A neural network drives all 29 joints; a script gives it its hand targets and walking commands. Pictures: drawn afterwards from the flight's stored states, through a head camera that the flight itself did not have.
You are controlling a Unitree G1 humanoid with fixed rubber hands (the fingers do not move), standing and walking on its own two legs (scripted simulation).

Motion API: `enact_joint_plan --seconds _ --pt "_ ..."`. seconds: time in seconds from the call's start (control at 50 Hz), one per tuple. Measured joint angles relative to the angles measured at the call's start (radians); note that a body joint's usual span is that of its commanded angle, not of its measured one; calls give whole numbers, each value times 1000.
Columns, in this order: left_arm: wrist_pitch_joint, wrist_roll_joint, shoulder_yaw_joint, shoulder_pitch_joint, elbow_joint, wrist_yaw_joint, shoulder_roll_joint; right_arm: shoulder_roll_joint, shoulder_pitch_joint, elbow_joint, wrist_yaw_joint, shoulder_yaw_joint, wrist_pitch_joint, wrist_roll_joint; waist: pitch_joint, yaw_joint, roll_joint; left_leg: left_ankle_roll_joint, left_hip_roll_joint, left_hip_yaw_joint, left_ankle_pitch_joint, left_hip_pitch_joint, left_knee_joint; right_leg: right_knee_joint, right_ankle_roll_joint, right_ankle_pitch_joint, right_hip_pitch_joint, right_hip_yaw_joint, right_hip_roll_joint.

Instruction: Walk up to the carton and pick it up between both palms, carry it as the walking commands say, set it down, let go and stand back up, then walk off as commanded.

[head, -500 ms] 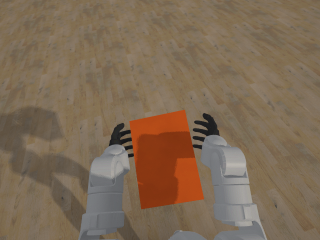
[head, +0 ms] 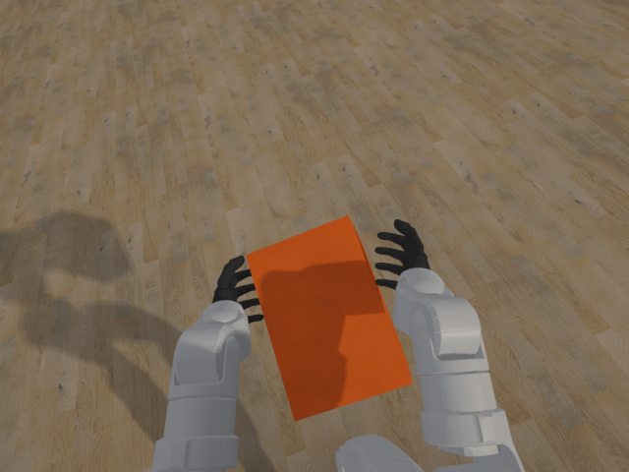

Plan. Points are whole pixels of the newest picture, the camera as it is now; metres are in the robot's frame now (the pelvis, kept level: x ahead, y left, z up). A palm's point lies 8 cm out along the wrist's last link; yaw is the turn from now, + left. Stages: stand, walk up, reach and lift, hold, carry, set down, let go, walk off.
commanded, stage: carry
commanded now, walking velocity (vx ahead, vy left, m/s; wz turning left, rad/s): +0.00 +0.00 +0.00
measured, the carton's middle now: (334, 314) +0.33 -0.03 -0.05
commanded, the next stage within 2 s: none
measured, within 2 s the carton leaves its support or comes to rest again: neither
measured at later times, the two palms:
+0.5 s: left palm (371, 234) +0.40 -0.10 +0.05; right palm (544, 200) +0.40 -0.34 +0.05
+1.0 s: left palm (459, 170) +0.47 -0.24 +0.07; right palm out of the picture +0.47 -0.47 +0.08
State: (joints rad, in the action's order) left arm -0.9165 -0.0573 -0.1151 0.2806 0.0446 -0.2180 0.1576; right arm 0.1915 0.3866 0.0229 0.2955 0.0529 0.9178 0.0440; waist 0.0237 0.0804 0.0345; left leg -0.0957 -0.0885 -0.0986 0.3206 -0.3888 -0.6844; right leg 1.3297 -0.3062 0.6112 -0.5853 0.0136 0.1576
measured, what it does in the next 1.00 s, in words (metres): steps to the right: right foot, then left foot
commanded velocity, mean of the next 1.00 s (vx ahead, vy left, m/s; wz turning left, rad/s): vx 0.00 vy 0.00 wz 0.00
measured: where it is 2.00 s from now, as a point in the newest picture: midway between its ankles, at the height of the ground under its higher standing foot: (519, 457)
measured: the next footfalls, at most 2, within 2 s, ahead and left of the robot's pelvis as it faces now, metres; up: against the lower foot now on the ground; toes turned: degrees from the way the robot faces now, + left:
right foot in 0.08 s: +0.01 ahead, -0.11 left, +0.00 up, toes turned +6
left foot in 0.34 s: +0.04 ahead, +0.00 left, -0.01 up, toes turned +10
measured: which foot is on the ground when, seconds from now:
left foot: down 0.00-0.08, up 0.10-0.32, down 0.34-0.44, up 0.46-0.76, down 0.78-0.88, up 0.90-1.00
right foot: up 0.00-0.06, down 0.08-0.30, up 0.32-0.42, down 0.44-0.76, up 0.78-0.84, down 0.86-1.00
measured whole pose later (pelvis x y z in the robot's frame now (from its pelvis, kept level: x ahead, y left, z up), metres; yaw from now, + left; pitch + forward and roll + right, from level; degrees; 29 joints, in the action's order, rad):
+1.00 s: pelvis +0.15 -0.33 +0.02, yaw -2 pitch +7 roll +5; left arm -0.95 -0.08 -0.10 0.28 -0.03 -0.23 0.16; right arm 0.19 0.38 0.00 0.27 0.04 0.93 0.07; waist -0.03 0.05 -0.02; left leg 0.00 -0.05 -0.10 0.45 -0.40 -0.86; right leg 0.69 -0.01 0.36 -0.43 -0.01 0.07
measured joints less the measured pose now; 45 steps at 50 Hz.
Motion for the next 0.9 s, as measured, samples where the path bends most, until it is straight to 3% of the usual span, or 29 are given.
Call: enact_joint_plan --seconds 0.02,0.04,0.06,0.08,0.1,0.14,0.16,0.18,0.22,0.28,0.3,0.32,0.34,0.38,0.4,0.42,0.44,0.46,0.5,0.54,0.62,0.68,0.74,0.76,0.78,0.8,0.84,0.86,0.9 --pt "5 -3 11 4 -2 -1 0 1 0 -10 4 0 -12 8 -14 13 13 42 -10 26 -22 -18 -14 92 51 144 -3 34 -15" --pt "12 -11 13 5 -2 0 -1 2 1 -9 -3 0 -21 16 -42 13 11 99 -14 38 -8 -49 -40 75 97 213 2 76 -50" --pt "24 -24 6 9 -1 5 3 4 7 -5 -15 0 -32 26 -64 10 8 144 -16 46 8 -78 -64 -72 134 186 27 97 -110" --pt "35 -34 -5 17 -2 10 4 8 16 0 -21 0 -44 33 -73 2 -1 164 -17 52 26 -103 -101 -303 149 59 77 106 -170" --pt "49 -35 -12 23 0 11 8 7 20 1 -22 -1 -57 33 -59 -5 3 165 -27 75 55 -118 -150 -349 185 -14 89 89 -167" --pt "51 -2 -9 8 4 9 4 0 2 1 -17 -1 -57 21 -21 -5 14 161 -14 116 101 -129 -271 -313 250 -16 102 56 -133" --pt "45 5 -5 -7 4 12 -1 -3 -7 6 -22 -6 -45 19 -10 -5 9 157 3 117 102 -133 -339 -322 259 -23 113 53 -122" --pt "36 11 0 -19 3 12 -4 -5 -13 8 -26 -8 -31 16 -3 -5 6 152 23 116 103 -135 -396 -346 255 -38 126 53 -111" --pt "15 34 7 -29 -8 2 -6 -7 -16 1 -13 -8 -11 3 1 -4 1 143 55 92 108 -136 -439 -410 197 -91 140 52 -91" --pt "-13 52 30 -30 -91 -28 -6 -7 -15 -68 12 -10 -4 -22 14 -1 -49 135 90 -34 157 -71 -225 -467 27 -192 140 47 -82" --pt "-13 41 34 -29 -104 -31 -6 -6 -12 -75 11 -14 -8 -23 19 -2 -63 105 92 -90 149 -13 -73 -445 -1 -259 126 39 -66" --pt "-12 24 35 -29 -110 -33 -7 -2 0 -75 10 -18 -8 -23 17 -1 -59 43 88 -113 73 41 61 -331 -3 -268 68 31 -32" --pt "-12 12 38 -28 -110 -32 -7 3 11 -77 12 -17 -10 -20 4 8 -35 2 68 -96 -44 72 119 -159 16 -108 6 33 -2" --pt "2 -19 38 -11 -80 -15 -4 6 12 -57 -9 -15 -36 21 -13 29 -32 60 52 -53 35 73 64 -52 95 116 -24 51 -56" --pt "9 -32 32 -8 -70 -7 -4 6 13 -45 -21 -15 -43 29 -24 25 -33 100 45 -45 77 67 25 -116 136 115 -21 56 -106" --pt "23 -45 19 -5 -58 5 -4 7 17 -22 -38 -13 -59 38 -38 16 -36 128 36 -43 107 59 -12 -263 161 33 -3 57 -158" --pt "43 -50 -8 3 -38 13 2 10 24 16 -49 -10 -79 44 -46 2 -41 139 27 -39 137 53 -59 -410 174 -139 25 49 -191" --pt "51 -32 -20 3 -37 4 3 8 22 25 -41 -10 -80 29 -42 -10 -34 137 15 -8 163 47 -108 -413 219 -202 33 33 -174" --pt "49 -6 -19 -3 -36 0 0 1 4 26 -36 -12 -62 20 -37 -18 -25 133 19 50 166 11 -224 -410 300 -172 50 8 -138" --pt "36 -6 -9 -8 -36 0 -1 -2 -6 26 -34 -13 -43 21 -33 -18 -28 130 31 55 166 -21 -323 -448 338 -173 72 3 -114" --pt "28 -9 10 -7 -37 -3 -1 -3 -7 12 -17 -13 -36 21 -30 -17 -30 117 61 54 167 -46 -370 -574 331 -238 125 3 -75" --pt "27 -20 19 -1 -37 -8 0 -4 -7 -6 -16 -13 -34 20 -38 -16 -41 111 70 27 168 -45 -264 -645 272 -282 142 2 -58" --pt "22 -29 23 3 -41 -14 1 -4 -7 -11 -20 -13 -35 20 -39 -15 -63 103 78 -38 167 1 7 -670 166 -316 142 0 -45" --pt "20 -30 22 3 -46 -15 1 -3 -6 -13 -20 -13 -34 17 -34 -17 -65 74 75 -58 135 33 107 -647 102 -331 134 -3 -34" --pt "15 -29 21 3 -60 -18 1 -2 -3 -23 -21 -13 -31 12 -28 -18 -57 25 61 -59 11 64 184 -571 45 -320 104 -6 -14" --pt "14 -27 23 5 -68 -19 1 -1 -2 -35 -20 -13 -29 11 -28 -14 -49 19 43 -51 -108 71 184 -480 45 -220 83 -2 -13" --pt "9 -28 25 5 -71 -20 0 0 -2 -41 -20 -13 -26 13 -49 -15 -56 89 38 -43 -22 60 107 -492 113 -82 88 2 -81" --pt "7 -35 24 5 -72 -18 0 0 -2 -40 -27 -13 -24 16 -60 -21 -56 120 34 -42 31 53 69 -569 141 -142 103 -5 -113" --pt "-2 -45 22 2 -71 -11 1 -2 -6 -26 -42 -13 -21 22 -60 -26 -48 121 24 -18 75 45 4 -577 269 -211 120 -25 -99"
